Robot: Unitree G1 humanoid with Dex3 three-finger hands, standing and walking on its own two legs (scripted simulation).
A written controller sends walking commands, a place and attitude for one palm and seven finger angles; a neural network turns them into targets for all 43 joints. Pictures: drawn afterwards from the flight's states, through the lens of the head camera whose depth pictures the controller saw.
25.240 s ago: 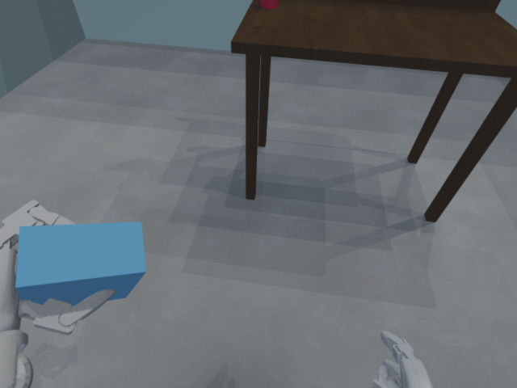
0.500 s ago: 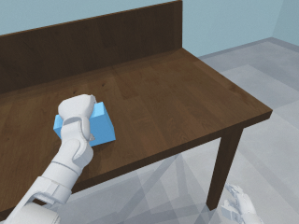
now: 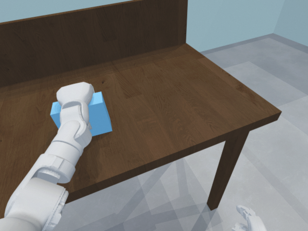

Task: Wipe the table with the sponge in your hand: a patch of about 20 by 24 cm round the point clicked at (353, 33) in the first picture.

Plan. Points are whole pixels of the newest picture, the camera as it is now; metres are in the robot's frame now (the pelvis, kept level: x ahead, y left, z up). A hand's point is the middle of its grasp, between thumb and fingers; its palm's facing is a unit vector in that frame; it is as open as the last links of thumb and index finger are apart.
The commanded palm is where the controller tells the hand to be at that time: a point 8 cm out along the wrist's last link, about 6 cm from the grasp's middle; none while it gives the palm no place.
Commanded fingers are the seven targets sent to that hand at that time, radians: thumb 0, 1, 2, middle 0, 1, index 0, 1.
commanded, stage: wipe forward along the third lane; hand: left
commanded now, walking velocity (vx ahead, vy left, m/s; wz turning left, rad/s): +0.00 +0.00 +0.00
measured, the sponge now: (85, 121) +0.39 +0.23 +0.10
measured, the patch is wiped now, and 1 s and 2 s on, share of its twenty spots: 1.00 1.00 1.00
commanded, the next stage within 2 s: wipe back along the third lane in 0.48 s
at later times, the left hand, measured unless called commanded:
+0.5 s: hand (79, 99) +0.45 +0.26 +0.14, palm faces -0.05 -0.04 -1.00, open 9.7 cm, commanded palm +0.42 +0.26 +0.17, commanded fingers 0.00 0.10 1.30 -1.20 -1.60 -1.20 -1.60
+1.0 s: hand (78, 101) +0.44 +0.26 +0.14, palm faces +0.06 -0.03 -1.00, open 9.7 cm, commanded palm +0.38 +0.24 +0.17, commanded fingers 0.00 0.10 1.30 -1.20 -1.60 -1.20 -1.60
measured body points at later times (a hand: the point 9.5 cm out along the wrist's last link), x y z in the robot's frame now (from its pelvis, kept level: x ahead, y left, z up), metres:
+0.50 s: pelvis +0.01 +0.03 +0.00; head +0.01 +0.01 +0.45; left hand +0.44 +0.26 +0.20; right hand +0.14 -0.22 -0.12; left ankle +0.04 +0.14 -0.73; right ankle -0.02 -0.07 -0.73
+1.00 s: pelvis +0.03 +0.05 +0.00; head +0.02 +0.02 +0.45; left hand +0.43 +0.26 +0.19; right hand +0.21 -0.18 -0.10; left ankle +0.04 +0.14 -0.73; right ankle -0.02 -0.07 -0.73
